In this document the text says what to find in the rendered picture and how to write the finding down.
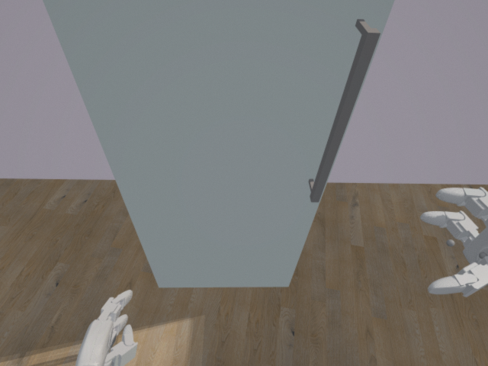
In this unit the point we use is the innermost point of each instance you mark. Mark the fridge door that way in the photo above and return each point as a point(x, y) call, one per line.
point(213, 116)

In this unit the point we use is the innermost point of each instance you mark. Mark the robot right hand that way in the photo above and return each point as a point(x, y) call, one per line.
point(474, 276)

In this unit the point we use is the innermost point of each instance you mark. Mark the handle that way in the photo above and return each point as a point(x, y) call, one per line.
point(364, 53)

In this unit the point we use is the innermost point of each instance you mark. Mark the robot left hand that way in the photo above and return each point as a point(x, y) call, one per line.
point(101, 335)

